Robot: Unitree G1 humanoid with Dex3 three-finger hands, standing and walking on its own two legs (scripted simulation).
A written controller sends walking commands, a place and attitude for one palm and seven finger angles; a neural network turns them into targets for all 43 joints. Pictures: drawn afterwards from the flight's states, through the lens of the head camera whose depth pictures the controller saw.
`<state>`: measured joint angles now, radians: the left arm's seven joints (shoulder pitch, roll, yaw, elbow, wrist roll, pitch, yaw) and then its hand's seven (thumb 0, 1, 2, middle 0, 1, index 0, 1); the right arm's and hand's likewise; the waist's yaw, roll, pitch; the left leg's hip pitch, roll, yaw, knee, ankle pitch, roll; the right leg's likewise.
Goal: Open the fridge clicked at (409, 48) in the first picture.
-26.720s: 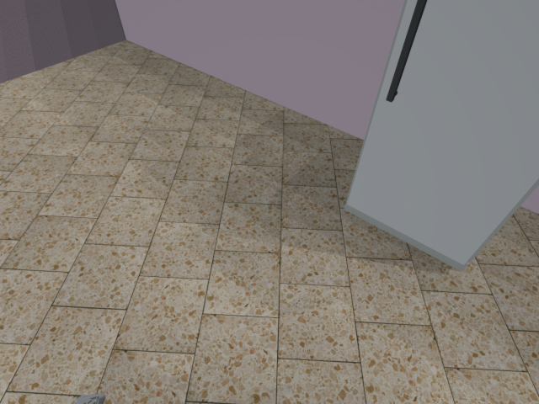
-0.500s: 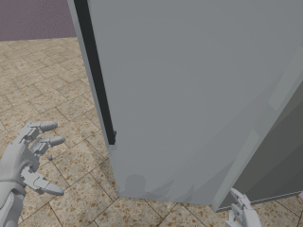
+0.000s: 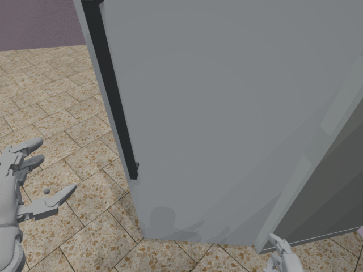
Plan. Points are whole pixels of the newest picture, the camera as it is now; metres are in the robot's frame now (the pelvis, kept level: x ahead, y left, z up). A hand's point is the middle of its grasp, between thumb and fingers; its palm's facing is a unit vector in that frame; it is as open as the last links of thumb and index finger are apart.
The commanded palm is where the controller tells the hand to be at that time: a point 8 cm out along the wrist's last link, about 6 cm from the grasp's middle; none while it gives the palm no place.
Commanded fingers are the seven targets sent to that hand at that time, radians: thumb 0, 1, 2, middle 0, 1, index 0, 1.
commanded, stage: draw the hand back to the body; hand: left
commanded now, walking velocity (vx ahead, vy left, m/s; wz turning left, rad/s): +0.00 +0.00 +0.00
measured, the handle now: (121, 111) +0.42 +0.21 +0.16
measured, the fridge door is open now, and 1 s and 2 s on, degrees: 74 74 74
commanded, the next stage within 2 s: step back with the hand held close in 0.60 s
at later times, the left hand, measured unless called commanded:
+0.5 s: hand (45, 185) +0.20 +0.27 +0.16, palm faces +0.48 -0.80 -0.35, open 7.6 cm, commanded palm +0.15 +0.30 +0.18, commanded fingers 0.00 0.90 0.90 -0.20 -0.30 -0.20 -0.30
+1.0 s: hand (44, 193) +0.18 +0.27 +0.15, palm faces +0.38 -0.81 -0.44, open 7.5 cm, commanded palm +0.13 +0.31 +0.18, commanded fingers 0.00 0.90 0.90 -0.20 -0.30 -0.20 -0.30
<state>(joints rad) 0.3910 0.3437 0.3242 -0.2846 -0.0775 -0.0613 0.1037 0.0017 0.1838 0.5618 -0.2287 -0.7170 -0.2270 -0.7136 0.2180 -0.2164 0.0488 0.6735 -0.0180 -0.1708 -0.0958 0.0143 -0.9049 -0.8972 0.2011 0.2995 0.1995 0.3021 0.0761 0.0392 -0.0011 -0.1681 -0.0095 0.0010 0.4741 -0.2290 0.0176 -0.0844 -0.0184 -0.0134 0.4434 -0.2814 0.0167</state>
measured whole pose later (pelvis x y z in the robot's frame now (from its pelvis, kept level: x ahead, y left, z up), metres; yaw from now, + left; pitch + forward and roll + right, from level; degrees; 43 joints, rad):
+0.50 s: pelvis +0.01 +0.00 +0.00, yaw +0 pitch -5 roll +0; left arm 0.41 0.34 0.35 -0.34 -0.08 -0.05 0.10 0.02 0.86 0.89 -0.21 -0.32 -0.20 -0.31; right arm 0.20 -0.22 0.03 0.65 -0.02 -0.12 -0.08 0.01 -0.91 -0.90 0.20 0.30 0.20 0.30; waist 0.08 0.04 0.01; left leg -0.12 -0.01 0.00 0.42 -0.22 0.01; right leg -0.03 -0.02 -0.01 0.38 -0.27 0.01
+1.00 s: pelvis -0.02 +0.01 +0.00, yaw +0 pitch +0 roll -1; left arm 0.52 0.39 0.37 -0.45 -0.06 -0.13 0.10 0.02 0.89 0.90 -0.21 -0.30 -0.21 -0.30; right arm 0.17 -0.24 0.00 0.56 -0.01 -0.01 -0.08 0.01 -0.91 -0.90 0.20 0.30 0.20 0.30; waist 0.02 0.03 0.01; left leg -0.27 0.00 0.00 0.46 -0.18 0.03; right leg -0.18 -0.01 -0.01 0.40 -0.22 0.03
